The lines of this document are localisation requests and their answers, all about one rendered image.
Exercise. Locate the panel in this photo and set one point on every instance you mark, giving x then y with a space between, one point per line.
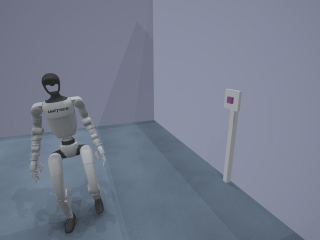
232 129

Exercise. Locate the robot left foot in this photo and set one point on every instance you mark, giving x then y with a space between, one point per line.
99 207

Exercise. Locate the robot left upper arm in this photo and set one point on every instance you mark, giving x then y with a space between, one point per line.
79 103

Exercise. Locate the right robot hand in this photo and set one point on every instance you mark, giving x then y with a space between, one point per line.
33 166

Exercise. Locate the robot left forearm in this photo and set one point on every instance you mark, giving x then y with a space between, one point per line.
93 134

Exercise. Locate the left robot hand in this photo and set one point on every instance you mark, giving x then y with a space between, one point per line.
102 152

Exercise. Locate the robot right upper arm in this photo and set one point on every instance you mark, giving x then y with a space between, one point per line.
36 117

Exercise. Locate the button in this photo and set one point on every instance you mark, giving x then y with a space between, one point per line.
230 100

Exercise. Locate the humanoid robot torso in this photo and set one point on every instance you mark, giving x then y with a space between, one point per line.
62 121

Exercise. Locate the robot right forearm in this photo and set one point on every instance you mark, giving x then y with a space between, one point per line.
35 146

